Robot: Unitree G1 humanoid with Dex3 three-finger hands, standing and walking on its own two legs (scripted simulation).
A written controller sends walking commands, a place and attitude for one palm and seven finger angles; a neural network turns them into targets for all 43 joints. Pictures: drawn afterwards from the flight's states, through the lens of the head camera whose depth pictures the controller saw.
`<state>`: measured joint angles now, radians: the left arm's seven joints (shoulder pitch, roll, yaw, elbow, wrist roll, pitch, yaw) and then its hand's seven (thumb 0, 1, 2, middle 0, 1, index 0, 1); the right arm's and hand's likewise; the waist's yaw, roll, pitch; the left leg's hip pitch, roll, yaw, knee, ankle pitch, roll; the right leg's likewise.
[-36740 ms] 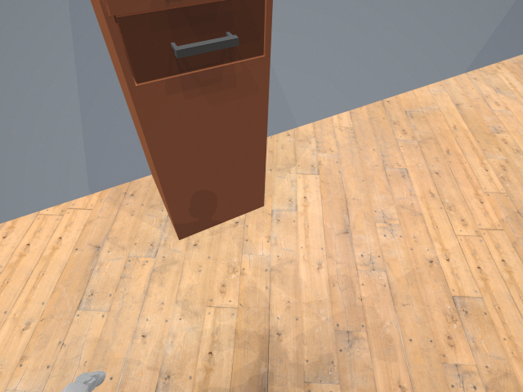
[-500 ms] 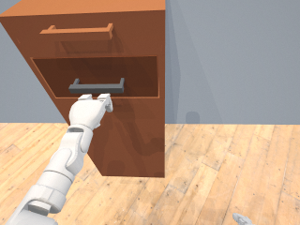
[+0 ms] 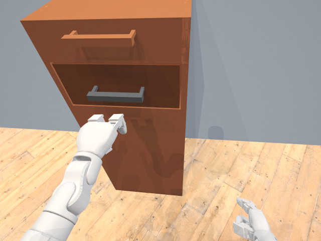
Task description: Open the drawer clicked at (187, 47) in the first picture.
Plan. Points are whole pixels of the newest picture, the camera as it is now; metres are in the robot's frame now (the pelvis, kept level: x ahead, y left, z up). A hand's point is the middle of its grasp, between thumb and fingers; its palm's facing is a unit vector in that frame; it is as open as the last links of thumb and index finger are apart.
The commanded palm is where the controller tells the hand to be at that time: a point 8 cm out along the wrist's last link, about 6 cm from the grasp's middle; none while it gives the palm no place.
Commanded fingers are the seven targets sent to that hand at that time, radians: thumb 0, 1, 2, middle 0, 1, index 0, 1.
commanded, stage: pull the drawer open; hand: left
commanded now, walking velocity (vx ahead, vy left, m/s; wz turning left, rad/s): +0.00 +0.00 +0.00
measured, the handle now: (116, 93) +0.51 +0.20 +0.09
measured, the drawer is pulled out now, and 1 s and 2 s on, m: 0.00 0.00 0.00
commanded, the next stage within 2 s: open the thumb to release the handle in 1.74 s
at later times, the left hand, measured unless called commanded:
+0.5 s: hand (97, 170) +0.25 +0.18 +0.08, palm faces +0.08 -0.13 -0.99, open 4.8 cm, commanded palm +0.22 +0.20 +0.13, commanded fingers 0.00 0.90 0.90 -0.40 -1.35 -0.40 -1.35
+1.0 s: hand (80, 193) +0.19 +0.20 +0.08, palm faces +0.08 -0.11 -0.99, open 4.8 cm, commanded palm +0.16 +0.19 +0.13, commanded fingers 0.00 0.90 0.90 -0.40 -1.35 -0.40 -1.35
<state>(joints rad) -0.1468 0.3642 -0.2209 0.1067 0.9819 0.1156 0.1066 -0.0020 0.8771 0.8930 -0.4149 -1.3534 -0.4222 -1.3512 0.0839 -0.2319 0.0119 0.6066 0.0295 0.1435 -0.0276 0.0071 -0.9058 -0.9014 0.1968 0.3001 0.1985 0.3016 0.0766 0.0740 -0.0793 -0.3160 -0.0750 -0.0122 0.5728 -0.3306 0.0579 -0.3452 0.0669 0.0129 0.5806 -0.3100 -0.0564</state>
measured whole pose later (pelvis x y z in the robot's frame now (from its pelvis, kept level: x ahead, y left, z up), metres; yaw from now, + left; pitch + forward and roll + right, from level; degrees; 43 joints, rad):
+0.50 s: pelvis -0.01 -0.01 +0.00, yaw -1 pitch +2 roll +1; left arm 0.14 0.38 -0.18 -0.15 0.98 0.13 0.14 0.00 0.88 0.89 -0.41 -1.35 -0.42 -1.35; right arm 0.07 -0.23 0.02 0.62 0.01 0.14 -0.01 0.01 -0.91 -0.90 0.20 0.30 0.20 0.30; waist 0.10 0.09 -0.07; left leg -0.29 -0.07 0.00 0.57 -0.33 0.05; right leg -0.32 0.08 0.02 0.59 -0.30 -0.07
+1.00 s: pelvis -0.02 -0.02 +0.00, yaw -1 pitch +1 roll +1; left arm 0.33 0.41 -0.09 -0.27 0.96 0.10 0.16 0.00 0.88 0.89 -0.41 -1.35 -0.42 -1.35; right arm 0.08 -0.23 0.03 0.61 0.00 0.12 0.00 0.01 -0.91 -0.90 0.20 0.30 0.20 0.30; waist 0.11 0.09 -0.06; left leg -0.29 -0.05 -0.01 0.58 -0.32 0.04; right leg -0.32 0.09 0.01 0.59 -0.29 -0.08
